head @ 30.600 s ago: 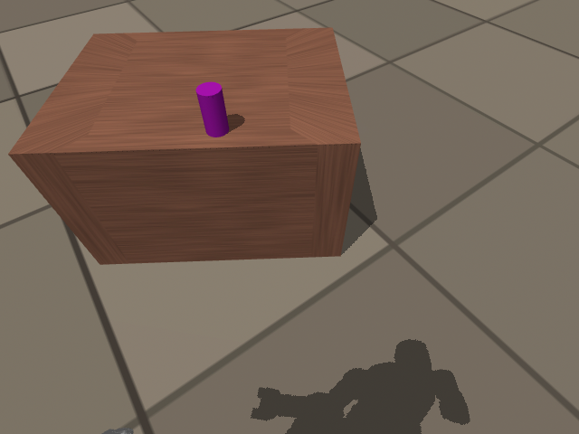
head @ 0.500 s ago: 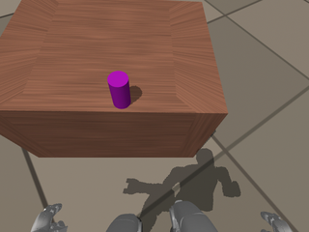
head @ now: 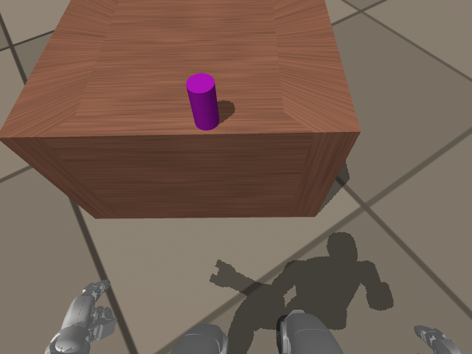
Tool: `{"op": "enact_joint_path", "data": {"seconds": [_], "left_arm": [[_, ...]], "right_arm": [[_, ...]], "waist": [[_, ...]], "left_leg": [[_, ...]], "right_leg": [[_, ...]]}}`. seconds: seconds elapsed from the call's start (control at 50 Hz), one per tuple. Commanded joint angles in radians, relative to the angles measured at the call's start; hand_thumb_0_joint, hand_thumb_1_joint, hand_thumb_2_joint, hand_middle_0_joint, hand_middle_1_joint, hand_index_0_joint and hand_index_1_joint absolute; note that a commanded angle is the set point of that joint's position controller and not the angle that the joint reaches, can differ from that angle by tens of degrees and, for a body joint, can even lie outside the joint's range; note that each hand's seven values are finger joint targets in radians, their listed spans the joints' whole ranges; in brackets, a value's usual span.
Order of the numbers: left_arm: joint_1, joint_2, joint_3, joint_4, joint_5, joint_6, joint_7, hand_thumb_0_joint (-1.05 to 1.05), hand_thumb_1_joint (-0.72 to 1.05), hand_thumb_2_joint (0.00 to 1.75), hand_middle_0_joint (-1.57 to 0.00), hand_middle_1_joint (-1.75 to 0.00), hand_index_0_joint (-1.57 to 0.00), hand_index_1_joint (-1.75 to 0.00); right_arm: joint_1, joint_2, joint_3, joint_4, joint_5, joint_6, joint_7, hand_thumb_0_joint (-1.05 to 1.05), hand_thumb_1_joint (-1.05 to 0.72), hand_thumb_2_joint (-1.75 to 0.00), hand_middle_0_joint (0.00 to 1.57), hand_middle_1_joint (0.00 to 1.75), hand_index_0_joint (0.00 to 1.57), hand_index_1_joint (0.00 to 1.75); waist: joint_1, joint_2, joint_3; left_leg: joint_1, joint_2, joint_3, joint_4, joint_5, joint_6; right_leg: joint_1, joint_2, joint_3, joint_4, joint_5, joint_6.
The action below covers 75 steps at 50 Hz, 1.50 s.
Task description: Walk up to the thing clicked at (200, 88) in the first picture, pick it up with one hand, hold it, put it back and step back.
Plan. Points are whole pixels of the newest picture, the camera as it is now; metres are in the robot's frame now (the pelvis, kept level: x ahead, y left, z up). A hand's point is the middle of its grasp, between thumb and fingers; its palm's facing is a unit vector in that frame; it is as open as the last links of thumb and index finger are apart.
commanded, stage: step back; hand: left
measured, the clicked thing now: (204, 103) +0.66 +0.12 -0.09
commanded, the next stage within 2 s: none
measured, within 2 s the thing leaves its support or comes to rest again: neither
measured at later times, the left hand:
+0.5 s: hand out of the picture -0.08 +0.26 -0.16, palm faces -0.13 -0.91 -0.39, open 7.4 cm
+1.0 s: hand out of the picture -0.19 +0.22 -0.14, palm faces -0.01 -0.94 -0.33, open 7.4 cm
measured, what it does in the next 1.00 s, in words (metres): walks backwards: left foot, then right foot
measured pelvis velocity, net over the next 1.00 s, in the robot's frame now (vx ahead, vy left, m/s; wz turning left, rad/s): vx -0.33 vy -0.03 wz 0.02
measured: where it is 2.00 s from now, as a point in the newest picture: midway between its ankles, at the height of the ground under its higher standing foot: outside the picture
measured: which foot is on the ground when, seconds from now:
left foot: up 0.00-0.00, down 0.02-0.52, up 0.54-0.84, down 0.86-1.00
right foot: down 0.00-0.04, up 0.06-0.46, down 0.48-0.88, up 0.90-1.00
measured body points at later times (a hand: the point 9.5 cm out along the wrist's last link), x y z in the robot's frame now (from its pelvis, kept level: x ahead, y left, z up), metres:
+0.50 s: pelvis -0.17 -0.01 -0.01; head -0.11 -0.01 +0.44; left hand -0.07 +0.31 -0.13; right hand -0.06 -0.34 -0.11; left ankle -0.03 +0.12 -0.72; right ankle -0.21 -0.13 -0.72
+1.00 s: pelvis -0.33 -0.03 +0.00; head -0.27 -0.01 +0.45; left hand -0.19 +0.27 -0.12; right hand -0.26 -0.35 -0.11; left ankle -0.31 +0.09 -0.72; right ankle -0.31 -0.15 -0.66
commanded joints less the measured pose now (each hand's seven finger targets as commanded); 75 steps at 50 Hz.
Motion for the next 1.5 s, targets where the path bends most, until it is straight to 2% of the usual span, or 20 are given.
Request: {"op": "enact_joint_path", "data": {"seconds": [0.0,0.06,0.14,0.32,0.44,0.48,0.5,0.52,0.6,0.78,0.84,0.9,0.98,1.04,1.12,1.2,1.24,1.4,1.44,1.48], "left_arm": [[0.006,0.222,0.066,-0.073,-0.008,0.012,0.004,0.00,0.90,0.90,-0.20,-0.30,-0.20,-0.30],[-0.046,0.220,0.084,-0.072,0.000,0.015,0.024,0.00,0.90,0.90,-0.20,-0.30,-0.20,-0.30],[0.085,0.220,0.091,0.002,-0.018,0.018,0.007,0.00,0.90,0.90,-0.20,-0.30,-0.20,-0.30],[0.090,0.197,0.075,0.003,0.000,0.008,-0.007,0.00,0.90,0.90,-0.20,-0.30,-0.20,-0.30],[0.302,0.200,0.085,0.099,-0.002,0.011,-0.033,0.00,0.90,0.90,-0.20,-0.30,-0.20,-0.30],[0.295,0.269,0.113,0.099,0.023,0.008,-0.035,0.00,0.90,0.90,-0.20,-0.30,-0.20,-0.30],[0.206,0.359,0.128,0.040,0.024,0.006,-0.039,0.00,0.90,0.90,-0.20,-0.30,-0.20,-0.30],[0.105,0.421,0.132,-0.001,0.033,0.009,-0.032,0.00,0.90,0.90,-0.20,-0.30,-0.20,-0.30],[-0.066,0.241,0.097,-0.039,0.019,-0.003,-0.016,0.00,0.90,0.90,-0.20,-0.30,-0.20,-0.30],[0.088,0.231,0.094,-0.063,0.016,0.014,0.012,0.00,0.90,0.90,-0.20,-0.30,-0.20,-0.30],[0.049,0.214,0.071,-0.086,0.004,0.030,-0.001,0.00,0.90,0.90,-0.20,-0.30,-0.20,-0.30],[-0.040,0.232,0.086,-0.110,-0.004,0.031,0.002,0.00,0.90,0.90,-0.20,-0.30,-0.20,-0.30],[0.070,0.209,0.081,-0.019,-0.019,0.030,-0.014,0.00,0.90,0.90,-0.20,-0.30,-0.20,-0.30],[0.074,0.189,0.068,0.008,-0.011,-0.001,-0.026,0.00,0.90,0.90,-0.20,-0.30,-0.20,-0.30],[0.177,0.169,0.059,0.103,-0.009,-0.066,-0.011,0.00,0.90,0.90,-0.20,-0.30,-0.20,-0.30],[0.059,0.395,0.104,0.080,0.028,-0.093,0.010,0.00,0.90,0.90,-0.20,-0.30,-0.20,-0.30],[-0.005,0.295,0.072,0.085,0.010,-0.099,0.001,0.00,0.90,0.90,-0.20,-0.30,-0.20,-0.30],[0.082,0.251,0.042,0.126,0.000,-0.086,-0.011,0.00,0.90,0.90,-0.20,-0.30,-0.20,-0.30],[0.102,0.175,0.021,0.132,-0.021,-0.084,-0.008,0.00,0.90,0.90,-0.20,-0.30,-0.20,-0.30],[0.122,0.260,0.042,0.160,-0.014,-0.085,-0.002,0.00,0.90,0.90,-0.20,-0.30,-0.20,-0.30]], "right_arm": [[0.118,-0.172,-0.068,-0.034,-0.023,-0.037,-0.002,0.00,-0.90,-0.90,0.20,0.30,0.20,0.30],[0.010,-0.363,-0.104,-0.083,-0.039,-0.038,0.008,0.00,-0.90,-0.90,0.20,0.30,0.20,0.30],[-0.108,-0.212,-0.066,-0.102,-0.037,-0.052,-0.006,0.00,-0.90,-0.90,0.20,0.30,0.20,0.30],[0.035,-0.225,-0.085,-0.105,-0.021,-0.044,-0.012,0.00,-0.90,-0.90,0.20,0.30,0.20,0.30],[-0.092,-0.280,-0.090,-0.148,-0.025,-0.014,-0.003,0.00,-0.90,-0.90,0.20,0.30,0.20,0.30],[-0.077,-0.202,-0.069,-0.149,-0.011,-0.008,-0.004,0.00,-0.90,-0.90,0.20,0.30,0.20,0.30],[-0.064,-0.140,-0.052,-0.159,-0.004,-0.010,-0.014,0.00,-0.90,-0.90,0.20,0.30,0.20,0.30],[-0.095,-0.201,-0.078,-0.150,-0.013,-0.005,-0.031,0.00,-0.90,-0.90,0.20,0.30,0.20,0.30],[0.067,-0.177,-0.060,-0.061,0.002,-0.014,-0.018,0.00,-0.90,-0.90,0.20,0.30,0.20,0.30],[0.102,-0.142,-0.041,-0.083,-0.022,-0.054,-0.026,0.00,-0.90,-0.90,0.20,0.30,0.20,0.30],[0.181,-0.176,-0.063,-0.039,-0.021,-0.053,-0.020,0.00,-0.90,-0.90,0.20,0.30,0.20,0.30],[0.047,-0.391,-0.100,-0.106,-0.037,-0.049,-0.021,0.00,-0.90,-0.90,0.20,0.30,0.20,0.30],[-0.040,-0.228,-0.054,-0.116,-0.037,-0.057,-0.032,0.00,-0.90,-0.90,0.20,0.30,0.20,0.30],[0.000,-0.205,-0.057,-0.090,-0.040,-0.056,-0.013,0.00,-0.90,-0.90,0.20,0.30,0.20,0.30],[-0.011,-0.224,-0.065,-0.078,-0.040,-0.026,0.012,0.00,-0.90,-0.90,0.20,0.30,0.20,0.30],[-0.068,-0.181,-0.055,-0.095,-0.033,-0.029,0.008,0.00,-0.90,-0.90,0.20,0.30,0.20,0.30],[-0.069,-0.208,-0.065,-0.054,-0.019,-0.037,0.028,0.00,-0.90,-0.90,0.20,0.30,0.20,0.30],[0.011,-0.165,-0.069,0.007,-0.027,-0.075,0.043,0.00,-0.90,-0.90,0.20,0.30,0.20,0.30],[0.049,-0.267,-0.090,0.020,-0.027,-0.085,0.036,0.00,-0.90,-0.90,0.20,0.30,0.20,0.30],[0.015,-0.296,-0.103,0.012,-0.028,-0.073,0.044,0.00,-0.90,-0.90,0.20,0.30,0.20,0.30]], "waist": [[-0.013,-0.146,-0.267],[-0.053,0.208,-0.191],[0.063,0.102,-0.137],[-0.040,0.157,-0.260],[0.054,0.200,-0.296],[0.058,-0.038,-0.224],[0.055,-0.298,-0.141],[0.088,-0.322,-0.064],[-0.037,-0.161,-0.071],[0.054,-0.242,-0.269],[0.012,-0.090,-0.296],[-0.027,0.253,-0.225],[0.057,0.068,-0.211],[0.008,0.142,-0.193],[0.029,0.159,-0.238],[0.046,-0.161,-0.113],[-0.009,-0.089,-0.018],[-0.020,-0.140,-0.146],[-0.021,0.138,-0.236],[-0.004,0.094,-0.161]], "left_leg": [[0.107,0.034,0.006,-0.375,0.302,0.035],[-0.098,0.460,-0.517,-0.505,0.424,0.309],[0.012,0.262,-0.172,-0.411,0.525,0.193],[0.287,0.295,-0.151,-0.346,0.538,0.263],[-0.014,0.285,-0.101,-0.343,0.260,0.187],[-0.238,0.132,-0.031,-0.146,0.011,0.079],[-0.347,-0.062,0.042,0.102,-0.106,0.009],[-0.232,-0.039,-0.045,0.318,-0.133,-0.006],[-0.196,-0.096,-0.075,0.463,0.069,0.003],[-0.152,0.013,0.063,-0.116,0.007,0.009],[0.070,0.032,0.044,-0.358,0.348,0.048],[-0.084,0.511,-0.536,-0.441,0.548,0.377],[-0.046,0.267,-0.113,-0.328,0.593,0.232],[0.047,0.208,-0.105,-0.356,0.161,0.200],[0.078,0.202,-0.033,-0.174,0.161,0.184],[-0.209,0.101,-0.078,0.130,-0.080,0.026],[-0.095,0.108,-0.030,0.091,0.044,0.018],[0.163,0.036,0.055,-0.353,0.130,0.042],[0.251,0.308,-0.375,-0.487,-0.035,0.184],[0.069,0.390,-0.414,-0.532,-0.220,0.285]], "right_leg": [[0.140,-0.126,0.186,0.025,0.180,-0.105],[-0.039,0.138,0.216,0.551,-0.464,-0.015],[-0.138,0.151,0.246,0.699,-0.257,-0.018],[-0.093,0.078,0.139,0.345,-0.301,0.054],[0.257,0.023,0.003,-0.088,-0.142,-0.026],[0.260,-0.098,0.250,-0.240,-0.264,-0.091],[0.102,-0.275,0.518,-0.361,-0.423,-0.168],[-0.190,-0.412,0.620,-0.465,-0.490,-0.295],[-0.092,-0.155,0.170,-0.310,-0.163,-0.147],[0.391,-0.241,0.163,-0.031,0.501,-0.194],[0.195,-0.176,0.114,0.072,0.241,-0.105],[-0.038,0.020,0.136,0.562,-0.456,-0.003],[-0.050,0.100,0.172,0.654,-0.279,-0.019],[-0.030,0.048,0.089,0.296,-0.278,0.004],[0.190,0.059,-0.015,-0.341,-0.158,-0.006],[0.014,-0.373,0.642,-0.349,-0.349,-0.249],[-0.096,-0.251,0.425,-0.329,-0.358,-0.189],[0.007,-0.138,0.195,-0.109,-0.038,-0.107],[-0.130,0.037,-0.001,0.178,-0.250,-0.027],[-0.051,-0.029,0.039,0.253,-0.377,-0.031]]}}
